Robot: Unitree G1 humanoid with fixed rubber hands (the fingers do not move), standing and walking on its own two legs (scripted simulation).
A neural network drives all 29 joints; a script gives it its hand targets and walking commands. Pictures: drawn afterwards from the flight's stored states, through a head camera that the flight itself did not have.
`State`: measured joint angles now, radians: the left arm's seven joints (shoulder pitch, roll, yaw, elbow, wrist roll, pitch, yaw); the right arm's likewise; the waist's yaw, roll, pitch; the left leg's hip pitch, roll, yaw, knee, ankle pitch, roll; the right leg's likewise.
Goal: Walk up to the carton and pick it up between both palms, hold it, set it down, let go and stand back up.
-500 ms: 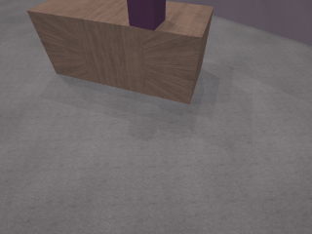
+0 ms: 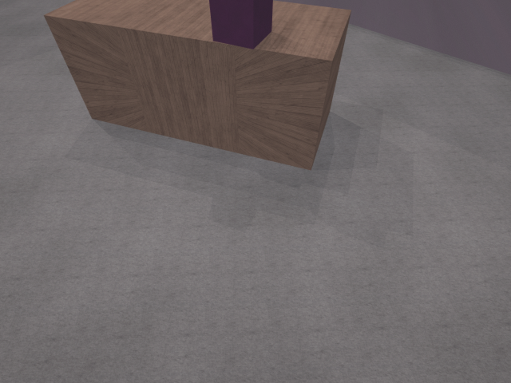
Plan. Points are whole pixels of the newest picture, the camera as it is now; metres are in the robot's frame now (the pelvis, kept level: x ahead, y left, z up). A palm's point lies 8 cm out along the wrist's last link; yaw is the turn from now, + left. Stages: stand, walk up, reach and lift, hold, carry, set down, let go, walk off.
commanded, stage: walk up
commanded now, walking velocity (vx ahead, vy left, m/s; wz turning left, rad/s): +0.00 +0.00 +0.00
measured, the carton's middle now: (242, 6) +1.55 +0.05 -0.01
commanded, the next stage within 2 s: none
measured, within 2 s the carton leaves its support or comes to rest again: neither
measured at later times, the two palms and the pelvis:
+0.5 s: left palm out of the picture +0.11 +0.20 -0.15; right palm out of the picture +0.07 -0.30 -0.18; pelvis +0.11 -0.04 -0.03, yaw +2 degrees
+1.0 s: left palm (129, 284) +0.35 +0.28 -0.16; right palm (354, 249) +0.42 -0.21 -0.15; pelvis +0.34 +0.02 -0.03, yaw +3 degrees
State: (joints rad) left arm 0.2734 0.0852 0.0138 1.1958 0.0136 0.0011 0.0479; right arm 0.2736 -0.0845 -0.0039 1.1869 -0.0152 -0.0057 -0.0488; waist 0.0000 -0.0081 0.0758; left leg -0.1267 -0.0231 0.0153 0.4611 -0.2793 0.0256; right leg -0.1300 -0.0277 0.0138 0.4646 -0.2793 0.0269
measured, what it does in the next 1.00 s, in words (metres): walks ahead: right foot, then left foot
